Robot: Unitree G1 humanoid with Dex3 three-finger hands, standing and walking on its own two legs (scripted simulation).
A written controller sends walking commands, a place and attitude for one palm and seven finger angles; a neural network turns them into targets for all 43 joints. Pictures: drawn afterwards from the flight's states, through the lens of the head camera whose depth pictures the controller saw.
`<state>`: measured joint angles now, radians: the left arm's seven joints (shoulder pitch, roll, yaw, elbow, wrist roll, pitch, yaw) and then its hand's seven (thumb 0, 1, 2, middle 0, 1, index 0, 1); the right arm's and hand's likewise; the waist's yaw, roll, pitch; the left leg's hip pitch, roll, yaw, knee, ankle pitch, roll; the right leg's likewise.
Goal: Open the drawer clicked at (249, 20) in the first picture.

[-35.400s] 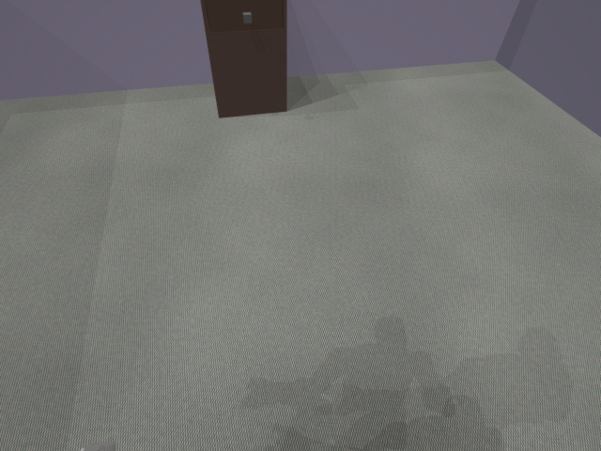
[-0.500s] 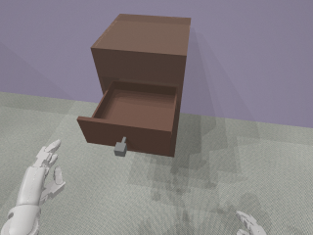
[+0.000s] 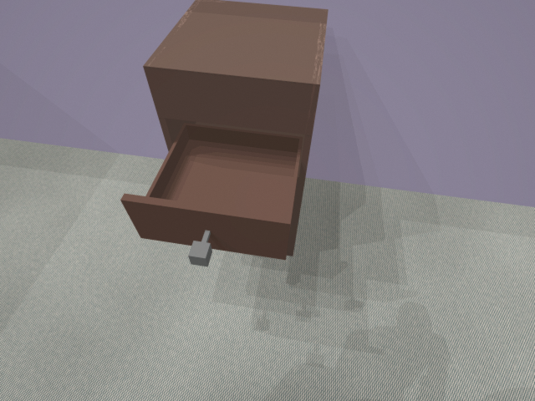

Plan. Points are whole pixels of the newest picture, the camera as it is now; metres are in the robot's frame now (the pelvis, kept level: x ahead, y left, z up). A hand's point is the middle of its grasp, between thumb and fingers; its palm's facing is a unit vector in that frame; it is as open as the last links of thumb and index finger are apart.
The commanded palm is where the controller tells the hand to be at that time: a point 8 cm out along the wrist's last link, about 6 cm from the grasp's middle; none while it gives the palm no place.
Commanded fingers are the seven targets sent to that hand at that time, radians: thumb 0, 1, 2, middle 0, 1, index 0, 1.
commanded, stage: let the arm hang, fingers relaxed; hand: left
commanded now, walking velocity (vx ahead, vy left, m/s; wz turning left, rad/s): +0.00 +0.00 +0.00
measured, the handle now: (203, 246) +0.45 +0.19 -0.19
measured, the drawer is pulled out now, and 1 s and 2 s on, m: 0.30 0.30 0.30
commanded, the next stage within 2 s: look to check the result in 0.50 s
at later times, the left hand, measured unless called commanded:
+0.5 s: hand out of the picture +0.01 +0.16 -0.18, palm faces +0.06 -0.98 -0.18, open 7.3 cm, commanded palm none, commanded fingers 0.00 0.90 0.90 -0.20 -0.30 -0.20 -0.30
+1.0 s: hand out of the picture +0.01 +0.15 -0.18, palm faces +0.06 -0.99 -0.16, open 7.4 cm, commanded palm none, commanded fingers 0.00 0.90 0.90 -0.20 -0.30 -0.20 -0.30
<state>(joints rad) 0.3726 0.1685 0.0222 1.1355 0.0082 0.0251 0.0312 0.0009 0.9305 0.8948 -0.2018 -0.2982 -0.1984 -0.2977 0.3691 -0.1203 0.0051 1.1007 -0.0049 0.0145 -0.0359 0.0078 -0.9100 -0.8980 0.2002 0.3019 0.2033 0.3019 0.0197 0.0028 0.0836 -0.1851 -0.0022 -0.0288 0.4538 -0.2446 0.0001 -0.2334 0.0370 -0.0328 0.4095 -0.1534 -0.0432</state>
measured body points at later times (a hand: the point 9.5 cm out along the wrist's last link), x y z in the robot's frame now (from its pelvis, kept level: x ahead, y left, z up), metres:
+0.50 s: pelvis +0.02 +0.00 +0.00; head +0.03 +0.00 +0.45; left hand +0.01 +0.22 -0.16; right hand -0.02 -0.20 -0.16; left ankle +0.00 +0.12 -0.74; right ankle +0.04 -0.09 -0.74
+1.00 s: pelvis +0.03 +0.00 +0.00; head +0.05 +0.00 +0.45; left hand +0.00 +0.20 -0.16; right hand +0.00 -0.20 -0.16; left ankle +0.00 +0.12 -0.74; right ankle +0.04 -0.09 -0.74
